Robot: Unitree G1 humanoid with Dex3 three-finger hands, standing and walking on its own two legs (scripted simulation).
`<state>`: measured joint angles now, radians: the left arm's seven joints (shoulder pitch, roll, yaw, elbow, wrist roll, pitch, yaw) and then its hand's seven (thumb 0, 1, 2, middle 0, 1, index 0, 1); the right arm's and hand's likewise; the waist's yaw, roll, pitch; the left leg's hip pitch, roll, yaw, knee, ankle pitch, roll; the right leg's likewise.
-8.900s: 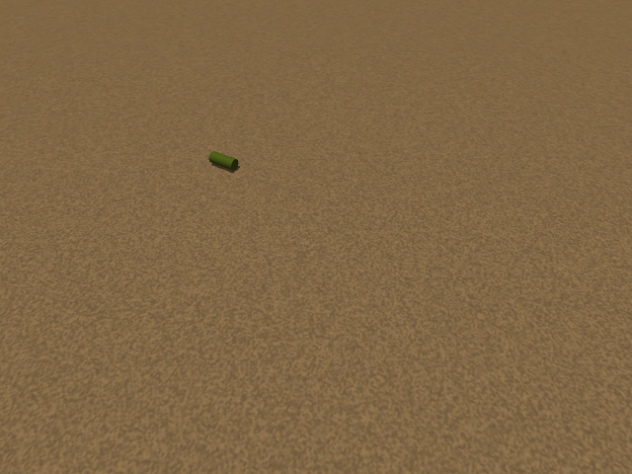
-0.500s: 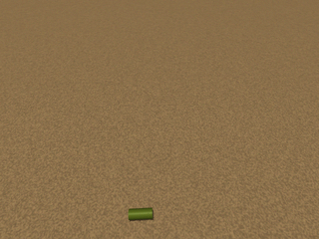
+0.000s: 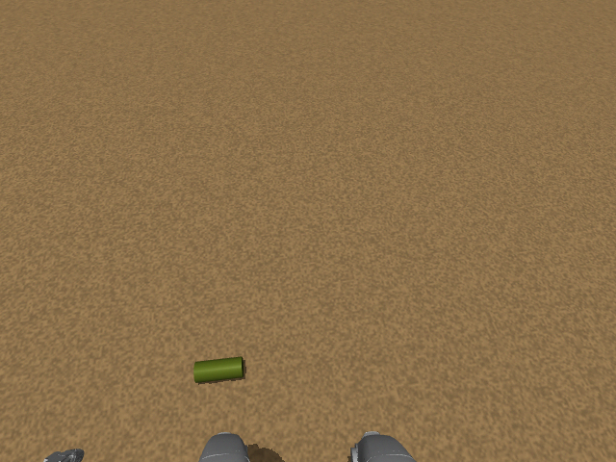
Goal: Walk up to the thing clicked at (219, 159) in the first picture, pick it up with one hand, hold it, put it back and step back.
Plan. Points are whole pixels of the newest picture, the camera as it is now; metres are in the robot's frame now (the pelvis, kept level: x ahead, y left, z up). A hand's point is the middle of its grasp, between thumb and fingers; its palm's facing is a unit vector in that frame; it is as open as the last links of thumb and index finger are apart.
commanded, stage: walk up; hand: left
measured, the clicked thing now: (219, 369) +0.41 +0.26 -0.71
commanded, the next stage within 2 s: stand in 1.90 s
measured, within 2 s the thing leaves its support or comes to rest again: neither
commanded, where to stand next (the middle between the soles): +0.05 +0.00 m, yaw +5 degrees
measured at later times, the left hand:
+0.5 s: hand out of the picture +0.09 +0.25 -0.11, palm faces +0.05 -0.89 -0.46, open 7.4 cm
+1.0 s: hand out of the picture +0.02 +0.25 -0.13, palm faces +0.12 -0.94 -0.33, open 7.4 cm
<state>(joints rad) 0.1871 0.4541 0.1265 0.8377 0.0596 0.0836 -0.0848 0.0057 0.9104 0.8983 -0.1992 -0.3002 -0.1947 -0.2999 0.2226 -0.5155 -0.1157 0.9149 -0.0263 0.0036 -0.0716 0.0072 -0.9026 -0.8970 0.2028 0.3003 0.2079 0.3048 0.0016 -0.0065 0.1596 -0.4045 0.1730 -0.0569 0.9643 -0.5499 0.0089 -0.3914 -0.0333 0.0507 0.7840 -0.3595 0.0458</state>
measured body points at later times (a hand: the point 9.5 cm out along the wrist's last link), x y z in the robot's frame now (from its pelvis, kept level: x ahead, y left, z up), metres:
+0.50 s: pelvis +0.00 -0.04 +0.02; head +0.04 -0.06 +0.46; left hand +0.08 +0.29 -0.08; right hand +0.11 -0.34 -0.11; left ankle +0.02 +0.07 -0.70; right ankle +0.02 -0.16 -0.71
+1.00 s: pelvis -0.01 -0.02 +0.03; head +0.00 +0.00 +0.48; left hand +0.02 +0.30 -0.11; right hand +0.12 -0.30 -0.09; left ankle -0.02 +0.12 -0.70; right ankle +0.02 -0.16 -0.70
